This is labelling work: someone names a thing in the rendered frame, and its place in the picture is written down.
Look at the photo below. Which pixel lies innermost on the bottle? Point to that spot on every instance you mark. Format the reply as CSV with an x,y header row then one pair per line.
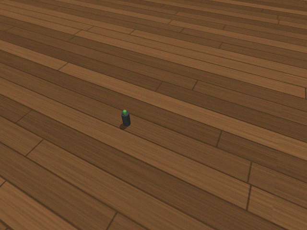
x,y
125,118

